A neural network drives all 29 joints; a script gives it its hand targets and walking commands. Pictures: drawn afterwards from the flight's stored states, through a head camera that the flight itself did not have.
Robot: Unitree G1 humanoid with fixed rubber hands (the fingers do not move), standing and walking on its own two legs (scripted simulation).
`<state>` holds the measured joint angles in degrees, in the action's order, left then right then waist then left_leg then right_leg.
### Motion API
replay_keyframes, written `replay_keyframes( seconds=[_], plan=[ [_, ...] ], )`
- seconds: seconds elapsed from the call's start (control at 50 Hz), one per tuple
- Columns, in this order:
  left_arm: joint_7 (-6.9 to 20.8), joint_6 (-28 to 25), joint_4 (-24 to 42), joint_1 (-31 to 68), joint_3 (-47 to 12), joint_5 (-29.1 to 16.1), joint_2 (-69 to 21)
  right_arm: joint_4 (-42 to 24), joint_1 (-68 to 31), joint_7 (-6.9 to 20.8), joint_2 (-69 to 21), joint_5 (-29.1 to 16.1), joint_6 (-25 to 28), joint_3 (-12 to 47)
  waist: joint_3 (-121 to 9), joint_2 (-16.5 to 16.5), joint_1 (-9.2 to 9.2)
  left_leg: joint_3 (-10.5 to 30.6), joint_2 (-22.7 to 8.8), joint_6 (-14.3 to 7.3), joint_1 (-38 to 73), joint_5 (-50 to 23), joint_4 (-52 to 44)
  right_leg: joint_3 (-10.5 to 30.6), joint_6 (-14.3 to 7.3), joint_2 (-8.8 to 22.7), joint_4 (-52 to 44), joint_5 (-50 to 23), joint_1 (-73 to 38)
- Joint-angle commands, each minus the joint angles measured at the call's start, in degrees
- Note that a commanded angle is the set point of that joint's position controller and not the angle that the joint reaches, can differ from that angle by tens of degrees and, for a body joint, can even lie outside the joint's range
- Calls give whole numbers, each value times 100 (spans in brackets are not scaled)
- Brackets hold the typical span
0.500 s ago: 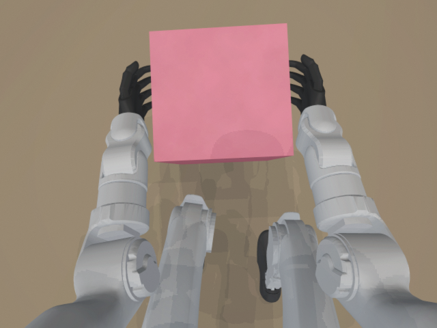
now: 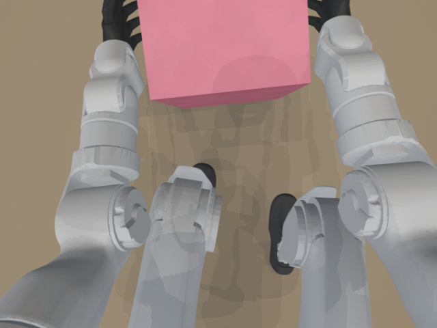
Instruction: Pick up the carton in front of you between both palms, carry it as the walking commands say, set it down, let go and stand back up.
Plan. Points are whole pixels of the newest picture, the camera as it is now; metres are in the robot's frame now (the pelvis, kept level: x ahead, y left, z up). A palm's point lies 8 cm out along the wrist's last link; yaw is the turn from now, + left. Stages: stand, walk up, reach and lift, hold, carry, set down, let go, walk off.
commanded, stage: set down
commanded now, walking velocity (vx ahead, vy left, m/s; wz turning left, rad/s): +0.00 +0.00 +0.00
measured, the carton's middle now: (224, 39) +0.53 +0.11 -0.24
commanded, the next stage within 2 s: none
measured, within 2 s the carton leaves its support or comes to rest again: rests again in 0.44 s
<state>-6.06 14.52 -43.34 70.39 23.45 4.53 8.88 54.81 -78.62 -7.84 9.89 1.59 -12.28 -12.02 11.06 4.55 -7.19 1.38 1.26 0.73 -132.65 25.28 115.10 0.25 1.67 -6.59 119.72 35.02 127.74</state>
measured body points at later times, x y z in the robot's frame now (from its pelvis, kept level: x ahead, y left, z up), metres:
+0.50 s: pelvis +0.01 -0.01 -0.02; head +0.37 +0.02 +0.24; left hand +0.49 +0.26 -0.20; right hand +0.56 -0.04 -0.20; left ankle +0.14 +0.12 -0.37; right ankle +0.10 -0.11 -0.37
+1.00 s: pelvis +0.00 -0.01 -0.03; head +0.36 +0.01 +0.23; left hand +0.49 +0.26 -0.20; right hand +0.57 -0.04 -0.21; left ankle +0.14 +0.12 -0.37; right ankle +0.10 -0.11 -0.37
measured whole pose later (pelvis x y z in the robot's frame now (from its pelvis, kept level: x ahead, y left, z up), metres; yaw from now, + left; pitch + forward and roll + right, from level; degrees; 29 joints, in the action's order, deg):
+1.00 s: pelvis +0.00 -0.01 -0.03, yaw +1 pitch +37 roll +2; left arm 2.9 10.3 -56.6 75.5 27.8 4.8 14.1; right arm 64.2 -85.0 -3.9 11.2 6.1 -9.0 -12.7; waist 18.5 3.0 -8.8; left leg 0.5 -0.5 2.0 -131.2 27.5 121.2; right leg 0.7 0.4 -8.7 127.0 35.9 128.5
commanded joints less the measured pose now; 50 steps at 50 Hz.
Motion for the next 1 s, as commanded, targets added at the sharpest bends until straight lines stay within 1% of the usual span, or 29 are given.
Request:
replay_keyframes(
  seconds=[0.0, 0.02, 0.04, 0.06, 0.08, 0.12, 0.18, 0.24, 0.3, 0.38, 0.44, 0.46, 0.54, 0.58, 0.7, 0.86, 0.98],
  plan=[
    [1587, -298, 1061, 4138, -2734, -1150, -4590, -1314, -3893, 1109, -5153, -966, 354, 2571, -8354, 56, -740, -550, 382, 204, 5394, -2555, -253, -268, -82, -455, -717, -1643, -2859],
    [1624, -283, 1109, 4171, -2757, -1276, -4646, -1486, -3990, 1073, -5172, -1011, 373, 2664, -8558, 193, -765, -531, 382, 207, 5422, -2809, -206, -284, -70, -472, -651, -1879, -3051],
    [1673, -256, 987, 4050, -2715, -1333, -4694, -1623, -4058, 1046, -5271, -1030, 387, 2755, -8606, 367, -801, -511, 378, 190, 5370, -2962, -167, -292, -59, -479, -599, -2070, -3210],
    [1728, -236, 858, 3928, -2642, -1355, -4752, -1691, -4081, 1028, -5393, -1007, 393, 2793, -8507, 537, -784, -489, 383, 171, 5207, -2980, -140, -299, -53, -476, -571, -2181, -3317],
    [1784, -223, 695, 3803, -2588, -1342, -4786, -1623, -4000, 1016, -5485, -960, 390, 2762, -8288, 652, -745, -479, 391, 152, 4987, -2908, -121, -296, -48, -476, -569, -2233, -3344],
    [1892, -205, 333, 3576, -2398, -1186, -4690, -1258, -3722, 1010, -5516, -801, 366, 2558, -7564, 754, -691, -474, 386, 115, 4379, -2530, -100, -238, -45, -440, -613, -2135, -3210],
    [2040, -188, -104, 3370, -2107, -879, -4524, -715, -3332, 1048, -5416, -513, 305, 2121, -6540, 697, -618, -506, 343, 78, 3530, -1916, -83, -128, -72, -414, -707, -1831, -2790],
    [2139, -186, -107, 3365, -1890, -645, -4373, -363, -3084, 1112, -5332, -355, 272, 1818, -6180, 468, -643, -567, 326, 60, 3239, -1729, -62, -51, -116, -434, -731, -1727, -2528],
    [2134, -226, 59, 3497, -1801, -558, -4271, -235, -3074, 1157, -5287, -366, 274, 1753, -6088, 336, -700, -563, 310, 60, 3268, -1742, -65, -39, -153, -462, -688, -1648, -2345],
    [2051, -364, 332, 3808, -1875, -823, -4225, -477, -3363, 1128, -5236, -560, 372, 1955, -6372, 498, -720, -508, 296, 77, 3509, -2023, -4, -59, -158, -459, -583, -1775, -2384],
    [2000, -436, 133, 3891, -1846, -943, -4138, -459, -3491, 1102, -5041, -574, 456, 1959, -6217, 626, -679, -443, 281, 74, 3492, -2001, 16, -53, -164, -410, -544, -1715, -2305],
    [1992, -442, -14, 3856, -1804, -901, -4092, -336, -3472, 1107, -4939, -520, 457, 1887, -5992, 576, -685, -435, 279, 70, 3477, -1926, 1, -35, -176, -394, -561, -1588, -2157],
    [1963, -445, -358, 3696, -1622, -675, -3893, 106, -3210, 1201, -4712, -234, 419, 1532, -5187, 519, -563, -386, 265, 66, 3206, -1502, -32, -33, -238, -381, -589, -1173, -1725],
    [1962, -461, -376, 3698, -1596, -650, -3860, 103, -3199, 1250, -4637, -196, 422, 1509, -5155, 534, -531, -371, 274, 51, 3223, -1487, -11, -66, -239, -384, -577, -1141, -1669],
    [1945, -475, -621, 3652, -1413, -530, -3612, 381, -3057, 1336, -4276, -64, 410, 1269, -4581, 450, -457, -291, 283, 22, 3134, -1285, -7, -71, -259, -357, -556, -888, -1257],
    [1903, -501, -1015, 3347, -990, -271, -3113, 706, -2802, 1351, -3691, 209, 382, 962, -3893, 491, -377, -258, 260, -16, 2692, -847, 1, 6, -265, -291, -593, -645, -1187],
    [1858, -540, -1288, 3122, -655, -95, -2646, 830, -2687, 1293, -3215, 309, 376, 808, -3589, 505, -380, -283, 219, -37, 2382, -652, 46, 97, -250, -245, -624, -630, -1347]
  ],
)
